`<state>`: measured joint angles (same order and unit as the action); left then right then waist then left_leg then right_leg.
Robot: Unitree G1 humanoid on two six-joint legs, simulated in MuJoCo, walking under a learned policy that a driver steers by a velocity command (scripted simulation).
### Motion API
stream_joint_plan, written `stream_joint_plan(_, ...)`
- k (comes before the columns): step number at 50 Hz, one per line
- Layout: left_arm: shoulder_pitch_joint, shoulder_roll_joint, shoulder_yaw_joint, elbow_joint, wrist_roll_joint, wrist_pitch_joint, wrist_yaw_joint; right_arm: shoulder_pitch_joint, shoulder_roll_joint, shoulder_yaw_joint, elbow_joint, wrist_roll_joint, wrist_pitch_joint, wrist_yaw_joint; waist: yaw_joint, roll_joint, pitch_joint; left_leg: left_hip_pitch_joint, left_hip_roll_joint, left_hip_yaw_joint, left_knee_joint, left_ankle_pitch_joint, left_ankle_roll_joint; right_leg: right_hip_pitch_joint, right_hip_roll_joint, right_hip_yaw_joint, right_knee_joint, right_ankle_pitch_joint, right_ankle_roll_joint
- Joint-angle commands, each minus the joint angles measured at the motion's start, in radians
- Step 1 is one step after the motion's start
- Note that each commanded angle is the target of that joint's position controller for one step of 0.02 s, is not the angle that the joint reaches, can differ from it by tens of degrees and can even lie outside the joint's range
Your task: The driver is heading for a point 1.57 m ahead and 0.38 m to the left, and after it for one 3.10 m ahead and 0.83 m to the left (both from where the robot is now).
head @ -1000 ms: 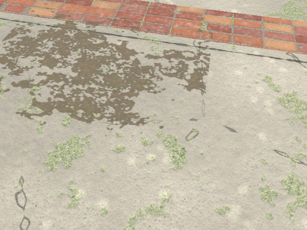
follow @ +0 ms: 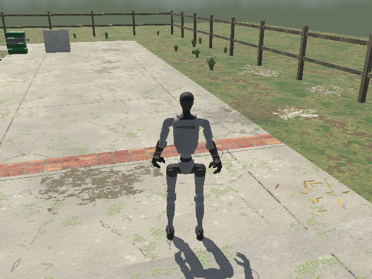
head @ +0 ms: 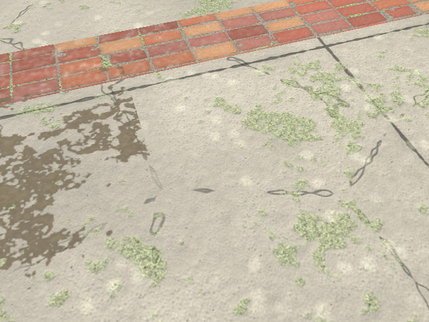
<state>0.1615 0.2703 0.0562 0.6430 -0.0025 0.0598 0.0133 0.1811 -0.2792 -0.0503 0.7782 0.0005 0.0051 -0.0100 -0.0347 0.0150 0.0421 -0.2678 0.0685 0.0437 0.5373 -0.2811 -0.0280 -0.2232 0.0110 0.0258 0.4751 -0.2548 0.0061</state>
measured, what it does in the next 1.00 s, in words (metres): stands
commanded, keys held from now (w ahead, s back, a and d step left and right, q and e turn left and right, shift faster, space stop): no key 1.00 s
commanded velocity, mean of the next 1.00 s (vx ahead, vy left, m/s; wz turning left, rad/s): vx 0.00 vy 0.00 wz -0.04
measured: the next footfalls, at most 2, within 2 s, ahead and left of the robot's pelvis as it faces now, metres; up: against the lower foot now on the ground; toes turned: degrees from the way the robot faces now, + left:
right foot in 1.74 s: +0.44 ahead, -0.10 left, +0.00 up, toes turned -2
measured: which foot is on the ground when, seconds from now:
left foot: down 0.00-1.00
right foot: down 0.00-1.00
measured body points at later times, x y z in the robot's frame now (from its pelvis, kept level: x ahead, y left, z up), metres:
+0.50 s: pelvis +0.01 -0.02 +0.00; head +0.01 -0.02 +0.45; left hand +0.13 +0.24 -0.11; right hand +0.08 -0.30 -0.13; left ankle +0.00 +0.14 -0.73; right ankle -0.01 -0.12 -0.73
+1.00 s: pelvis +0.01 -0.01 +0.00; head +0.01 -0.01 +0.45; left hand +0.07 +0.25 -0.14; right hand +0.04 -0.28 -0.14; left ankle +0.00 +0.14 -0.73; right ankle -0.01 -0.12 -0.73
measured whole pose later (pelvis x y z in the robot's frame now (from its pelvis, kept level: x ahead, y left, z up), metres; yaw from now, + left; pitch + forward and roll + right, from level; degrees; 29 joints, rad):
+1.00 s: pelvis +0.01 -0.01 +0.00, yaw -1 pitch -2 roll +0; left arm 0.21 0.23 0.03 1.01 0.00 0.01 0.03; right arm 0.22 -0.24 -0.03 1.07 0.00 0.00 -0.05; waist -0.02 0.00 0.04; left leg -0.17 0.06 0.02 0.45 -0.25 -0.05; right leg -0.16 0.02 0.03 0.47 -0.28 -0.01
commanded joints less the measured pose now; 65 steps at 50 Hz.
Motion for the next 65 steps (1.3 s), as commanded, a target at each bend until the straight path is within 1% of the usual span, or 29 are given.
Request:
stream_joint_plan(1,-0.017,0.126,0.025,-0.069,0.026,-0.018,0.002,0.003,-0.079,-0.004,-0.056,-0.032,-0.032,0.004,0.011,-0.194,-0.160,-0.045,0.006,-0.039,0.007,-0.106,-0.028,0.128,-0.269,0.256,-0.101,0.414,-0.208)
stream_joint_plan(2,-0.047,0.096,0.015,-0.062,0.030,-0.030,-0.006,-0.025,-0.102,-0.009,-0.055,-0.024,-0.029,0.002,0.004,-0.163,-0.126,-0.017,0.005,-0.039,-0.023,-0.023,-0.032,0.101,-0.213,0.219,-0.111,0.293,-0.180)
stream_joint_plan(3,-0.052,0.094,0.014,-0.050,0.032,-0.039,-0.007,-0.038,-0.097,-0.007,-0.047,-0.024,-0.026,0.000,0.009,-0.165,-0.119,0.004,0.002,-0.039,-0.050,0.067,-0.033,0.093,-0.165,0.185,-0.106,0.213,-0.135)
stream_joint_plan(4,-0.051,0.102,0.014,-0.045,0.029,-0.046,-0.009,-0.032,-0.110,-0.008,-0.040,-0.025,-0.020,-0.003,0.014,-0.177,-0.096,0.021,0.007,-0.045,-0.069,0.126,-0.035,0.071,-0.144,0.171,-0.108,0.187,-0.110)
stream_joint_plan(5,-0.039,0.104,0.013,-0.040,0.026,-0.051,-0.010,-0.018,-0.134,-0.013,-0.030,-0.022,-0.016,-0.005,0.018,-0.154,-0.072,0.036,0.010,-0.049,-0.074,0.142,-0.033,0.041,-0.132,0.165,-0.114,0.177,-0.095)
stream_joint_plan(7,-0.016,0.094,0.006,-0.021,0.025,-0.054,-0.010,-0.007,-0.119,-0.010,-0.010,-0.019,-0.018,-0.002,0.017,-0.105,-0.055,0.060,0.007,-0.045,-0.091,0.151,-0.028,0.032,-0.110,0.149,-0.104,0.167,-0.079)
stream_joint_plan(9,-0.016,0.096,0.005,-0.012,0.021,-0.054,-0.007,0.001,-0.114,-0.009,0.011,-0.018,-0.020,-0.004,0.017,-0.080,-0.049,0.068,0.007,-0.046,-0.105,0.162,-0.029,0.034,-0.103,0.142,-0.098,0.178,-0.078)
stream_joint_plan(12,-0.021,0.090,0.004,0.002,0.020,-0.052,-0.005,0.012,-0.113,-0.008,0.041,-0.016,-0.021,-0.008,0.015,-0.054,-0.046,0.085,0.008,-0.044,-0.117,0.166,-0.033,0.031,-0.094,0.136,-0.099,0.179,-0.078)
stream_joint_plan(17,-0.020,0.083,0.004,0.041,0.017,-0.054,-0.004,0.016,-0.115,-0.009,0.082,-0.013,-0.020,-0.019,0.013,-0.034,-0.049,0.108,0.011,-0.042,-0.127,0.176,-0.035,0.032,-0.079,0.119,-0.100,0.190,-0.073)
stream_joint_plan(22,-0.005,0.082,0.006,0.091,0.014,-0.056,-0.001,0.019,-0.117,-0.010,0.121,-0.010,-0.018,-0.025,0.012,-0.029,-0.051,0.119,0.011,-0.037,-0.131,0.180,-0.032,0.035,-0.065,0.099,-0.095,0.207,-0.065)
stream_joint_plan(30,0.022,0.084,0.005,0.177,0.010,-0.056,0.008,0.026,-0.110,-0.008,0.180,-0.006,-0.014,-0.032,0.013,-0.025,-0.037,0.115,0.005,-0.028,-0.137,0.175,-0.025,0.037,-0.046,0.071,-0.089,0.211,-0.052)
stream_joint_plan(41,0.045,0.081,-0.004,0.279,0.006,-0.055,0.017,0.047,-0.088,-0.002,0.242,-0.004,-0.009,-0.038,0.017,-0.019,-0.018,0.104,-0.007,-0.018,-0.142,0.166,-0.018,0.035,-0.033,0.049,-0.087,0.196,-0.042)
stream_joint_plan(52,0.061,0.069,-0.014,0.350,0.003,-0.055,0.020,0.082,-0.062,0.006,0.284,-0.004,-0.007,-0.042,0.021,-0.015,-0.007,0.096,-0.015,-0.013,-0.141,0.157,-0.014,0.027,-0.026,0.036,-0.090,0.177,-0.037)
stream_joint_plan(53,0.076,0.066,-0.015,0.363,0.002,-0.053,0.021,0.102,-0.052,0.008,0.295,-0.002,-0.005,-0.043,0.022,-0.022,-0.028,0.101,-0.031,0.006,-0.132,0.065,-0.011,0.035,-0.017,0.030,-0.097,0.067,-0.042)
stream_joint_plan(54,0.082,0.078,-0.010,0.367,-0.005,-0.050,0.024,0.105,-0.049,0.007,0.299,0.004,-0.004,-0.045,0.027,-0.034,-0.016,0.077,-0.056,0.032,-0.097,-0.072,-0.002,0.019,-0.009,0.032,-0.104,-0.136,-0.058)
stream_joint_plan(55,0.088,0.098,-0.003,0.367,-0.011,-0.048,0.025,0.094,-0.048,0.006,0.291,0.009,-0.004,-0.047,0.034,-0.055,0.017,0.029,-0.072,0.048,-0.054,-0.198,0.010,-0.020,-0.023,0.061,-0.124,-0.344,-0.082)
stream_joint_plan(56,0.096,0.111,0.001,0.364,-0.013,-0.051,0.025,0.078,-0.044,0.006,0.278,0.009,-0.010,-0.047,0.044,-0.080,0.063,-0.034,-0.078,0.052,-0.010,-0.269,0.020,-0.056,-0.062,0.120,-0.163,-0.489,-0.110)
stream_joint_plan(57,0.123,0.130,0.008,0.366,-0.016,-0.060,0.022,0.057,-0.029,0.010,0.263,0.009,-0.021,-0.044,0.059,-0.126,0.096,-0.100,-0.086,0.055,0.061,-0.262,0.027,-0.058,-0.123,0.213,-0.214,-0.574,-0.146)
stream_joint_plan(58,0.158,0.155,0.017,0.374,-0.021,-0.071,0.019,0.048,-0.004,0.015,0.252,0.011,-0.037,-0.036,0.070,-0.188,0.104,-0.148,-0.087,0.054,0.156,-0.209,0.035,-0.038,-0.204,0.335,-0.272,-0.626,-0.193)
stream_joint_plan(59,0.170,0.169,0.024,0.377,-0.024,-0.082,0.018,0.039,0.002,0.017,0.242,0.016,-0.053,-0.026,0.074,-0.216,0.119,-0.164,-0.058,0.011,0.231,-0.184,0.055,-0.058,-0.269,0.435,-0.310,-0.621,-0.236)
stream_joint_plan(60,0.151,0.160,0.023,0.368,-0.022,-0.093,0.017,0.042,-0.005,0.014,0.235,0.024,-0.068,-0.015,0.060,-0.210,0.128,-0.182,-0.036,-0.022,0.265,-0.205,0.078,-0.062,-0.298,0.471,-0.320,-0.582,-0.253)
stream_joint_plan(61,0.113,0.148,0.020,0.354,-0.025,-0.101,0.015,0.058,-0.005,0.014,0.233,0.032,-0.081,-0.006,0.035,-0.203,0.132,-0.174,-0.020,-0.036,0.219,-0.231,0.102,-0.058,-0.301,0.453,-0.305,-0.524,-0.245)
stream_joint_plan(62,0.059,0.136,0.018,0.337,-0.035,-0.104,0.013,0.103,-0.006,0.012,0.246,0.034,-0.093,0.002,-0.003,-0.181,0.121,-0.083,-0.018,-0.027,0.089,-0.199,0.123,-0.086,-0.269,0.381,-0.272,-0.453,-0.213)
stream_joint_plan(63,-0.006,0.127,0.015,0.317,-0.042,-0.101,0.010,0.198,-0.007,0.005,0.287,0.031,-0.099,0.004,-0.057,-0.146,0.098,0.107,-0.049,0.012,-0.071,-0.075,0.130,-0.171,-0.199,0.269,-0.212,-0.364,-0.169)
stream_joint_plan(64,-0.031,0.096,0.007,0.303,-0.035,-0.103,0.008,0.285,-0.030,-0.007,0.328,0.017,-0.098,0.005,-0.080,-0.067,0.063,0.263,-0.047,-0.032,-0.110,0.005,0.114,-0.250,-0.117,0.158,-0.064,-0.232,-0.125)
stream_joint_plan(65,-0.042,0.025,-0.013,0.286,-0.019,-0.113,0.003,0.415,-0.108,-0.029,0.349,0.012,-0.098,0.002,-0.111,0.174,-0.004,0.403,0.145,-0.334,-0.258,-0.127,0.166,-0.376,0.000,-0.018,0.281,-0.160,-0.050)
Keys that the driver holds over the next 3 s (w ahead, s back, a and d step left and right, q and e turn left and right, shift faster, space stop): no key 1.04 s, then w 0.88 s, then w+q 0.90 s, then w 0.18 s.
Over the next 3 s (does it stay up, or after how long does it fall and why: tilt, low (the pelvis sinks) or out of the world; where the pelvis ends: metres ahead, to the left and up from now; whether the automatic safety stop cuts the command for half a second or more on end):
stays up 0.97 0.12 0.01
